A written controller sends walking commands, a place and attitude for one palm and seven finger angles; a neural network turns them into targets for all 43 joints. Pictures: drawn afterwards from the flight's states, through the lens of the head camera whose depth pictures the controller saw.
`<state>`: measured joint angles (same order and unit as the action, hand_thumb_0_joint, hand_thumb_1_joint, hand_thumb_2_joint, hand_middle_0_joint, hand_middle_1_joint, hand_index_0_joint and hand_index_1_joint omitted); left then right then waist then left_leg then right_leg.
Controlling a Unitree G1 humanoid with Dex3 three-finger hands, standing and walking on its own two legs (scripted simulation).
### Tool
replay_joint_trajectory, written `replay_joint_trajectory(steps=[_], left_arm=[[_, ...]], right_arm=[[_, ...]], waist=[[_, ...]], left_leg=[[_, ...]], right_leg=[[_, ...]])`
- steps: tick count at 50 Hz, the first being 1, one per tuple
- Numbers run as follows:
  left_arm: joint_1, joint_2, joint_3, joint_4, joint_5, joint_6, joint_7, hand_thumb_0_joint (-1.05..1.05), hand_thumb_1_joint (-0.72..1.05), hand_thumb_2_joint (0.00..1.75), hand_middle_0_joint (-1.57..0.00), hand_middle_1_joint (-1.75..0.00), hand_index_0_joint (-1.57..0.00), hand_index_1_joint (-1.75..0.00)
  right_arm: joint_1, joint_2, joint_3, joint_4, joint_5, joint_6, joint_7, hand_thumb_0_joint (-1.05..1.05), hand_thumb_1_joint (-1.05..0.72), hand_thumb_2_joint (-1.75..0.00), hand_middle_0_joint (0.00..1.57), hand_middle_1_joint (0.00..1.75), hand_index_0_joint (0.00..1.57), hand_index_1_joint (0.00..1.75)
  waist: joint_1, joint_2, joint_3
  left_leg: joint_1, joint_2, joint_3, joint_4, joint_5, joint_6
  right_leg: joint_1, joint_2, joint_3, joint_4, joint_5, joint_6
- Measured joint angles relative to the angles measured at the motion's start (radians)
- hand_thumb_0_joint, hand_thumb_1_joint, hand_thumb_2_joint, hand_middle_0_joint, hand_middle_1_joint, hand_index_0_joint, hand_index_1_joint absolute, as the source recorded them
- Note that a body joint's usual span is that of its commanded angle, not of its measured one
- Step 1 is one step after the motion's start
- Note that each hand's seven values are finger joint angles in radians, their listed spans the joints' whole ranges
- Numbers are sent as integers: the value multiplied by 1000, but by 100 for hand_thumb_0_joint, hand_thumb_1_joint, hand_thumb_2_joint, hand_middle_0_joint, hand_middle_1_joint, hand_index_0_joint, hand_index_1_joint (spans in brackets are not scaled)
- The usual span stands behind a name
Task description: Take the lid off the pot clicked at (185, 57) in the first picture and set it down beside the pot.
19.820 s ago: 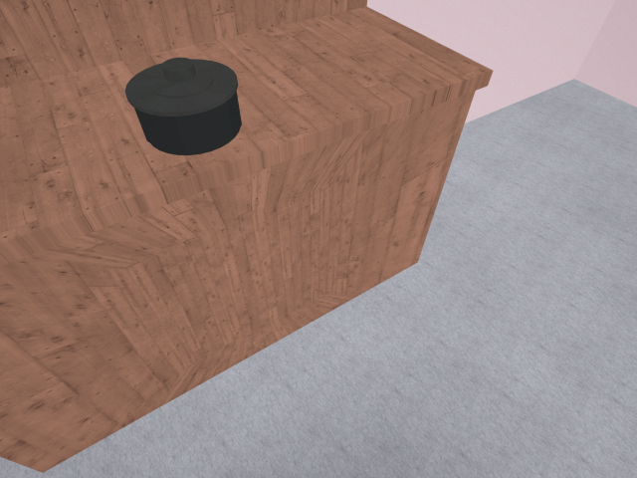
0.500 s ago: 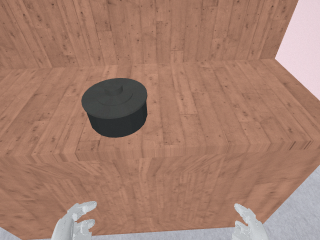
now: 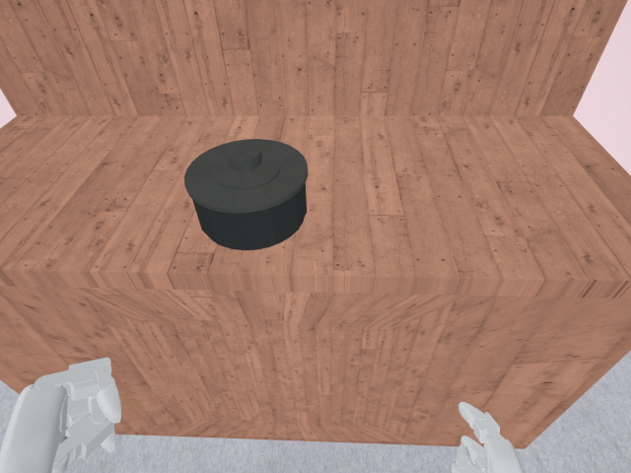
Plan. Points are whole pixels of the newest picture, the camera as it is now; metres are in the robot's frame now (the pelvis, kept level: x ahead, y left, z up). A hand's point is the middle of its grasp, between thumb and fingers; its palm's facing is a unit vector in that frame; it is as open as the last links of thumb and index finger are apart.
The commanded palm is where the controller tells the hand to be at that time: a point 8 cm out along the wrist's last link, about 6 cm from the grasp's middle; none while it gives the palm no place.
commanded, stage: raise the hand higher, near the body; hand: left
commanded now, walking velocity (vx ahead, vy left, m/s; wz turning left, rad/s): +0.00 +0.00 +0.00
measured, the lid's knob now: (244, 156) +0.52 +0.18 +0.16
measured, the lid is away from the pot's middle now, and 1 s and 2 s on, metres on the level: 0.00 0.00 0.00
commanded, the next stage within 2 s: reach forward and open the fingers in 0.72 s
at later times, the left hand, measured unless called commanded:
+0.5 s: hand (95, 363) +0.17 +0.24 +0.15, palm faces +0.34 -0.83 -0.43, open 3.1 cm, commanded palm +0.11 +0.27 +0.17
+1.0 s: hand (88, 306) +0.20 +0.24 +0.19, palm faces +0.33 -0.35 -0.88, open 3.0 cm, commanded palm +0.16 +0.27 +0.22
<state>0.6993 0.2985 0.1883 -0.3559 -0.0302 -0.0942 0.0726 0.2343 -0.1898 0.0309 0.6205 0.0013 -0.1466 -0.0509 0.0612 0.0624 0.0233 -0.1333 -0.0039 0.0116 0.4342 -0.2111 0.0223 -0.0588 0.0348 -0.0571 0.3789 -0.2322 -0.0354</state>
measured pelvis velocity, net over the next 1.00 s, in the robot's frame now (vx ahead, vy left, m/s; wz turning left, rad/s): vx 0.00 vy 0.02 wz -0.03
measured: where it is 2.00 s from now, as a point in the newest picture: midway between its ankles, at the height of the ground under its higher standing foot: outside the picture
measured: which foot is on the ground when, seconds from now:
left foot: down 0.00-1.00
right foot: down 0.00-1.00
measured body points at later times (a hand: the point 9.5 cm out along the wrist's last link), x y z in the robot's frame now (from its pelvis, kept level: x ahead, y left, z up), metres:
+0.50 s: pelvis +0.02 +0.01 +0.00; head -0.01 -0.01 +0.45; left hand +0.15 +0.28 +0.17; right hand +0.23 -0.20 -0.06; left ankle +0.02 +0.10 -0.74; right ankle -0.01 -0.09 -0.74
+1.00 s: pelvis +0.00 +0.02 +0.00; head +0.00 -0.02 +0.44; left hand +0.18 +0.26 +0.23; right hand +0.21 -0.20 -0.09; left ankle +0.02 +0.10 -0.74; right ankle -0.01 -0.09 -0.74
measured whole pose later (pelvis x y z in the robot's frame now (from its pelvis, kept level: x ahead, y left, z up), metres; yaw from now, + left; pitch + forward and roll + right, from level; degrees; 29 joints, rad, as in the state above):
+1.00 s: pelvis +0.00 +0.02 +0.00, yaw -2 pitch -2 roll +0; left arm 0.49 0.53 0.25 -0.68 0.47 0.09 0.10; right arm 0.15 -0.27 0.02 0.55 0.00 0.02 0.01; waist 0.09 0.10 0.00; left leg -0.22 -0.02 0.05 0.49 -0.24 0.04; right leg -0.18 0.01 -0.02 0.48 -0.28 -0.02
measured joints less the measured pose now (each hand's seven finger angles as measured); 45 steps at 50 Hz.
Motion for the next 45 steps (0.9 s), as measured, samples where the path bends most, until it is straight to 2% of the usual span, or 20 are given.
replay_joint_trajectory(steps=[4,15,30,42,44,45], left_arm=[[17,7,23,-16,2,-16,-3,2,89,90,-129,-148,-129,-149],[24,21,50,-108,4,-35,8,2,89,90,-130,-149,-130,-150],[-69,31,83,-192,-8,-41,4,2,89,90,-131,-149,-131,-150],[-169,49,133,-214,-23,-59,12,2,89,90,-131,-150,-131,-150],[-190,90,118,-244,154,5,35,2,88,90,-131,-149,-131,-150],[-204,112,104,-265,219,46,42,2,88,90,-131,-148,-131,-149]], right_arm=[[-2,-5,-16,20,5,-2,-4,1,-90,-90,20,30,20,30],[-38,-29,-43,11,11,-34,-12,1,-91,-90,20,30,20,30],[-69,-6,-8,-18,7,-29,7,1,-91,-90,20,30,20,30],[-45,-12,1,10,5,-12,12,1,-90,-90,20,30,20,30],[-35,-27,4,-11,-5,26,19,1,-90,-90,20,30,20,30],[-36,-37,4,-24,-5,49,27,1,-90,-90,20,30,20,30]], waist=[[-7,6,4],[5,-3,-11],[26,-2,-9],[18,0,4],[26,-1,-15],[26,2,-18]], left_leg=[[4,1,8,-4,-2,1],[12,-2,17,-5,-17,5],[18,-12,13,7,-32,11],[18,-13,18,5,-29,13],[-12,-15,22,18,-31,14],[-28,-17,21,27,-32,15]], right_leg=[[0,1,8,-1,-1,1],[5,-3,17,1,-14,6],[13,-13,14,13,-31,13],[10,-14,18,12,-26,15],[-26,-17,21,37,-33,16],[-44,-19,20,53,-39,16]])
